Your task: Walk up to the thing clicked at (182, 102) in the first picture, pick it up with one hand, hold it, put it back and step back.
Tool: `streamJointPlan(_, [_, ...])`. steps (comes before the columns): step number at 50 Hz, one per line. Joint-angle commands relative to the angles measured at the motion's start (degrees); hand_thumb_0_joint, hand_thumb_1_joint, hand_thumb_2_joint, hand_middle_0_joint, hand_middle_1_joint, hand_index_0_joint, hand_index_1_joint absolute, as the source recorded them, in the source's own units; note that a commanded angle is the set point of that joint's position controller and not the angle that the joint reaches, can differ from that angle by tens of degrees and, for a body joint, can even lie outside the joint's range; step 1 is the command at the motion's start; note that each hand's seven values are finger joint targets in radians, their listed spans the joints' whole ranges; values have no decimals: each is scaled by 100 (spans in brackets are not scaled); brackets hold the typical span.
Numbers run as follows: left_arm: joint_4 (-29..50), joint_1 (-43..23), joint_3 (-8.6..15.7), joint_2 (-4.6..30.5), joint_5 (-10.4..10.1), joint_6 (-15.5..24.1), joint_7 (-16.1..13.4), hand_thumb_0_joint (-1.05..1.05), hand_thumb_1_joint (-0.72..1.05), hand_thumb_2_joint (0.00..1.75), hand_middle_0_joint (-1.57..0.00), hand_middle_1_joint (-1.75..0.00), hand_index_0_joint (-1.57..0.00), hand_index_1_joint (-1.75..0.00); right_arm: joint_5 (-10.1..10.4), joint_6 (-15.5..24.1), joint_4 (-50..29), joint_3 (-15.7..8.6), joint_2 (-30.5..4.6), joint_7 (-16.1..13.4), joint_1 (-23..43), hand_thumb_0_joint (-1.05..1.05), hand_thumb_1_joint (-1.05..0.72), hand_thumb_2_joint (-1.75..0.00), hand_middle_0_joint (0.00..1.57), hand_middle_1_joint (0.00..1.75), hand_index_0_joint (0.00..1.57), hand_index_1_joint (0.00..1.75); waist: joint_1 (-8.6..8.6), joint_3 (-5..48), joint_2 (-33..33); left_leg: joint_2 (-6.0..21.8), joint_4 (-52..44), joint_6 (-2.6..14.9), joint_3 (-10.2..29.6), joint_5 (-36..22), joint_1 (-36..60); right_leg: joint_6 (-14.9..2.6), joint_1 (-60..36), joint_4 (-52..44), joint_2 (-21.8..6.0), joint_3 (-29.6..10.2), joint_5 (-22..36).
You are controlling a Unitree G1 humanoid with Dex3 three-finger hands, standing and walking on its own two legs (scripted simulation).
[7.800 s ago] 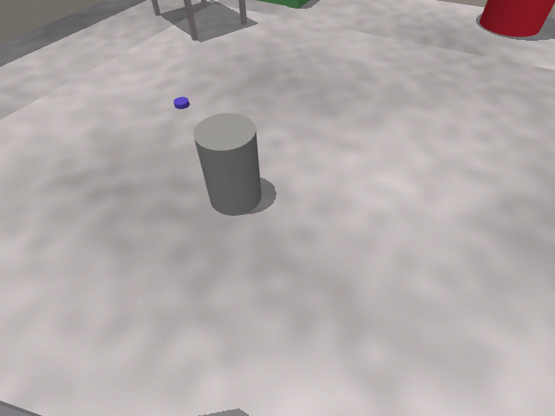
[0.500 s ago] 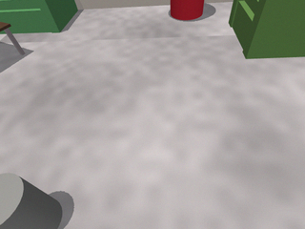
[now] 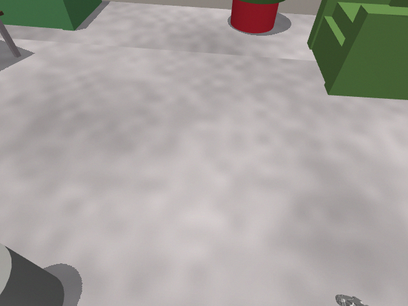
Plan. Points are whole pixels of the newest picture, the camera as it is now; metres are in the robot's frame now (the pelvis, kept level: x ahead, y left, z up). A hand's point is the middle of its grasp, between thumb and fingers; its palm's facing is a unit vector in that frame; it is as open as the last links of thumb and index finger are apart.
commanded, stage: walk up
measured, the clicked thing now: out of the picture +0.82 +1.48 -0.75
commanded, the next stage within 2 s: stand in 0.42 s
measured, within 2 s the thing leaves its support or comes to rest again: neither
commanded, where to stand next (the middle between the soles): +0.05 -0.01 m, yaw +0 degrees
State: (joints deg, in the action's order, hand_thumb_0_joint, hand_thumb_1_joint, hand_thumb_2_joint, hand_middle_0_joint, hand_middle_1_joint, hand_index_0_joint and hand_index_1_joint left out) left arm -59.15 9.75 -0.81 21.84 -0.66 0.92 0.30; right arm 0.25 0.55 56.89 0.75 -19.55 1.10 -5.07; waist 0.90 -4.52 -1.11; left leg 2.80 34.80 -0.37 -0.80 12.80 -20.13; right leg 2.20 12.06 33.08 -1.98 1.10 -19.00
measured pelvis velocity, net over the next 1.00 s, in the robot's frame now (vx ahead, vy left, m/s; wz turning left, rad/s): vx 0.02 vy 0.00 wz -0.01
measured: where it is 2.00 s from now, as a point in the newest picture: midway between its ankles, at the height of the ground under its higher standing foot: outside the picture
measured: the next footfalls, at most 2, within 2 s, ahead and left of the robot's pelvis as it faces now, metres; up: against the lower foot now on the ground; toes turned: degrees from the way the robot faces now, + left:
none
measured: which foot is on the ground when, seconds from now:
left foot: down 0.00-1.00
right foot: down 0.00-1.00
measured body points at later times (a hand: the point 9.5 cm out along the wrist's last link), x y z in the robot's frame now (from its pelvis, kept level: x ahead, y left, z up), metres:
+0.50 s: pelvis +0.01 +0.00 +0.02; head +0.02 +0.00 +0.47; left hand +0.09 +0.30 -0.12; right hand +0.09 -0.31 -0.11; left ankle +0.06 +0.12 -0.73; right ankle -0.01 -0.15 -0.73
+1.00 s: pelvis +0.02 +0.00 +0.02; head +0.04 +0.00 +0.47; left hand +0.10 +0.30 -0.12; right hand +0.10 -0.30 -0.11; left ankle +0.06 +0.12 -0.73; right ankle -0.01 -0.15 -0.73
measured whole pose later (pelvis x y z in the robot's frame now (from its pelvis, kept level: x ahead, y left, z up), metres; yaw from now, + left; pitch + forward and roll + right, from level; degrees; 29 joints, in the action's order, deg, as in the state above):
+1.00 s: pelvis +0.02 +0.00 +0.02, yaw -1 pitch -2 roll +0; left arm -65.5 6.1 0.4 20.1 0.6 0.4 0.5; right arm -0.4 0.3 65.9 -0.6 -19.7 0.7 -4.0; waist -0.7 -3.0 -0.1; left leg 2.1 20.4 -0.7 -2.3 7.5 -11.4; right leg 2.5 3.7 18.4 -2.6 0.4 -13.1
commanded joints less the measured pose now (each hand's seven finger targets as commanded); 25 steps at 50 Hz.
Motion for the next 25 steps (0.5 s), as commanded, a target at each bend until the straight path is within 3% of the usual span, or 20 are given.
streamJointPlan(1, [-43,-81,288,1243,9,145,-101,0,90,90,-20,-30,-20,-30,39,147,-101,-315,-1404,-95,380,0,-90,-90,20,30,20,30,-29,724,564,669,-1084,367,804,-800,749,-362,-80,-766,-380,-389,1037])
streamJointPlan(6, [-226,-410,259,1189,28,160,-93,0,90,90,-20,-30,-20,-30,62,128,181,-310,-1319,-95,521,0,-90,-90,20,30,20,30,-111,887,239,544,-1035,270,487,-1338,1341,-315,-96,-1141,-522,-448,1558])
streamJointPlan(11, [-385,-656,246,1116,64,124,-77,0,90,90,-20,-30,-20,-30,38,76,416,-319,-1300,-78,703,0,-90,-90,20,30,20,30,-137,638,53,513,-1392,211,471,-740,1319,-310,-82,-1609,-568,-487,1090])
streamJointPlan(20, [-510,-790,290,1110,86,91,-50,0,90,90,-20,-30,-20,-30,-11,86,693,-295,-1279,-68,666,0,-90,-90,20,30,20,30,-112,608,11,462,-1734,97,447,-530,1382,-301,-306,-1908,-586,-470,907])
streamJointPlan(21, [-526,-659,320,1167,123,103,-56,0,90,90,-20,-30,-20,-30,-77,94,625,-331,-1282,-60,661,0,-90,-90,20,30,20,30,-90,627,-13,506,-1754,65,522,-481,1344,-245,-328,-1864,-597,-501,671])
streamJointPlan(25, [-501,-663,330,1124,132,114,-59,0,90,90,-20,-30,-20,-30,-69,119,632,-348,-1294,-63,630,0,-90,-90,20,30,20,30,-86,609,142,513,-1796,65,536,-596,1305,-238,-350,-1853,-590,-482,806])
